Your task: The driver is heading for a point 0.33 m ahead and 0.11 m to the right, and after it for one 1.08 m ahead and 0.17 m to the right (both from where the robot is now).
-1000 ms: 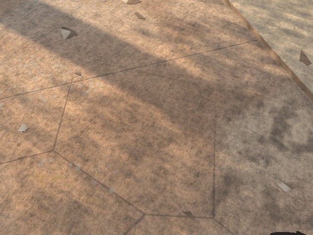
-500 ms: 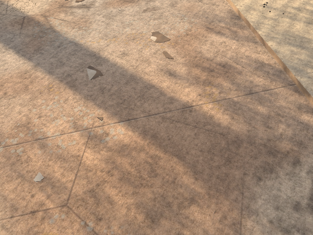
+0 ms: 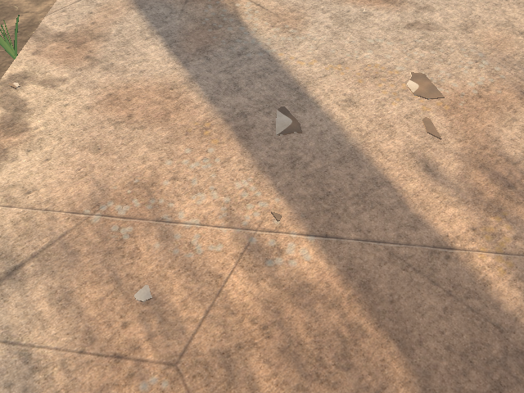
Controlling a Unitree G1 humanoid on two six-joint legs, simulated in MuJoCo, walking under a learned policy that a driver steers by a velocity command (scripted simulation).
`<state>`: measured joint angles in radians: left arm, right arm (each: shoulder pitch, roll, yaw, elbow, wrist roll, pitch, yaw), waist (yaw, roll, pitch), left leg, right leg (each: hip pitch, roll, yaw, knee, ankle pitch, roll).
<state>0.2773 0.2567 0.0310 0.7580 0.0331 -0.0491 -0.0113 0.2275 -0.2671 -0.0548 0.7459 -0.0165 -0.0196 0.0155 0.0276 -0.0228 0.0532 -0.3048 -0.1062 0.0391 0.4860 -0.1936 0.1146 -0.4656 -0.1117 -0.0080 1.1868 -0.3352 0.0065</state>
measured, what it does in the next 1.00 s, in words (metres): walks ahead, turning right: right foot, then left foot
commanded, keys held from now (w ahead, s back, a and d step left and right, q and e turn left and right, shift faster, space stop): w+e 0.60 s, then e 0.10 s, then q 0.30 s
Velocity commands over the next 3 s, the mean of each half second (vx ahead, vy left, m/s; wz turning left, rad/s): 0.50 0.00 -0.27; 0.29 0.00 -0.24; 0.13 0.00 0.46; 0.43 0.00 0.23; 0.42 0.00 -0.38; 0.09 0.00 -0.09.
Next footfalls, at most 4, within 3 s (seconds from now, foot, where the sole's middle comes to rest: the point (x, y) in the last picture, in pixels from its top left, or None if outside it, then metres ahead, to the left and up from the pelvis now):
0.42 right None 0.38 -0.13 -0.77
0.90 left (296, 318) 0.66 -0.06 -0.77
1.36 right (356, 362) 0.54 -0.21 -0.77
1.86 left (254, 283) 0.76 0.06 -0.77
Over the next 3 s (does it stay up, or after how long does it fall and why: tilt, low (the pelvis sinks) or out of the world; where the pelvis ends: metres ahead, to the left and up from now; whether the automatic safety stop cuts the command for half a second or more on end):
stays up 1.06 -0.05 0.01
